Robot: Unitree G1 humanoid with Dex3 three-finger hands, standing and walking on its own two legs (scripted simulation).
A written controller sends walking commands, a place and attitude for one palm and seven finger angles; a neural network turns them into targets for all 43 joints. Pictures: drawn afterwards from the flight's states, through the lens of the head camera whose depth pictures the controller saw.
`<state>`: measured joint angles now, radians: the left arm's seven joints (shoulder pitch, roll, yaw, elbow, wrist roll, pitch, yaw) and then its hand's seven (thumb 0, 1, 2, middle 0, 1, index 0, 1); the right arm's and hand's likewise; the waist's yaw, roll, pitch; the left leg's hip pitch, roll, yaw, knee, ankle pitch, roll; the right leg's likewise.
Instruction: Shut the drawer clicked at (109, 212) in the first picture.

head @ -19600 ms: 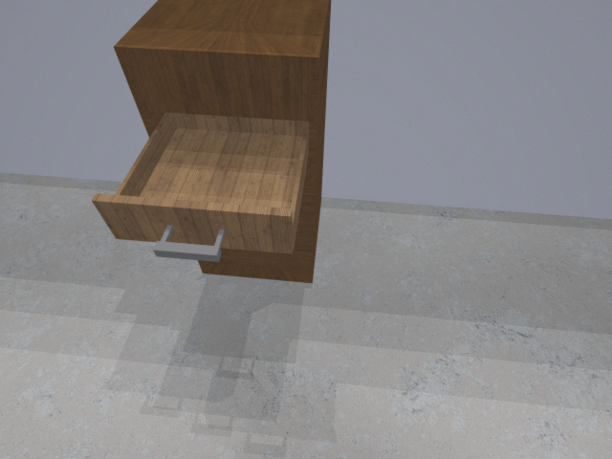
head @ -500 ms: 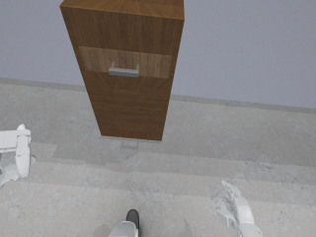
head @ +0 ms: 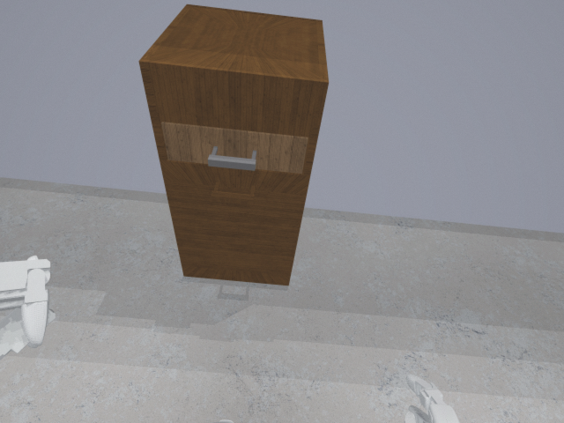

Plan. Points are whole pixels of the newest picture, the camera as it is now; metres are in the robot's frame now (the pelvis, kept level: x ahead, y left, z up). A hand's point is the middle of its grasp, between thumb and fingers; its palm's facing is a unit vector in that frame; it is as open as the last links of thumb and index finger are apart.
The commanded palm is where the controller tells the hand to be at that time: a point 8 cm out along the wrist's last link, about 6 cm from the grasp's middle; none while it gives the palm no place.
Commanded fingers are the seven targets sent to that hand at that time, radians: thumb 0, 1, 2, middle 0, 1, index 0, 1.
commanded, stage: stop stepping back and stand still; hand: left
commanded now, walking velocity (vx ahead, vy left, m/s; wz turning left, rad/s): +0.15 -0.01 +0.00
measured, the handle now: (233, 157) +0.77 +0.16 -0.09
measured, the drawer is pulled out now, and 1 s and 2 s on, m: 0.00 0.00 0.00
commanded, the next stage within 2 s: let the arm hang, fingers relaxed in 0.38 s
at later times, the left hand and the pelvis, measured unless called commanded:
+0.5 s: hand (52, 315) +0.18 +0.24 +0.16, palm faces +0.36 -0.81 -0.46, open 3.2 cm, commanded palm none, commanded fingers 0.00 0.90 0.90 -1.32 -1.51 -1.32 -1.51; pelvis +0.00 +0.00 +0.00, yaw +1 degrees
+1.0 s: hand out of the picture -0.07 +0.20 -0.16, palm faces +0.08 -0.97 -0.22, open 4.6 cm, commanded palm none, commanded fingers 0.00 0.90 0.90 -0.32 -0.43 -0.32 -0.43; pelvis -0.02 +0.01 +0.01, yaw +3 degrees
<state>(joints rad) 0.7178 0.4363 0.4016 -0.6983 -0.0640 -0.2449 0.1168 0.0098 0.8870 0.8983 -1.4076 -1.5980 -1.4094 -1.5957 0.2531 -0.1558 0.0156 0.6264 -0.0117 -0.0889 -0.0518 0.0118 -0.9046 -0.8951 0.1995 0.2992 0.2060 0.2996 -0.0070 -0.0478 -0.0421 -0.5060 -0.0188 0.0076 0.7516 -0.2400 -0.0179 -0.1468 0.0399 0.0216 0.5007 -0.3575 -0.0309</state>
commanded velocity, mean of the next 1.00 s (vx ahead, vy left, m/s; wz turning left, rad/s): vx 0.02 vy -0.02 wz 0.00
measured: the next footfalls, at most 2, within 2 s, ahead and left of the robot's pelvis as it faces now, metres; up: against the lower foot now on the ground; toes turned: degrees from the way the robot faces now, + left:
left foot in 0.04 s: +0.07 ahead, +0.11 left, +0.00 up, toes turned +2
right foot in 0.30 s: +0.01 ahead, -0.10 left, +0.00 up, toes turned -1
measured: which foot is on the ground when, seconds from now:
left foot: up 0.00-0.02, down 0.04-1.00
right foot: down 0.00-0.10, up 0.12-0.28, down 0.30-1.00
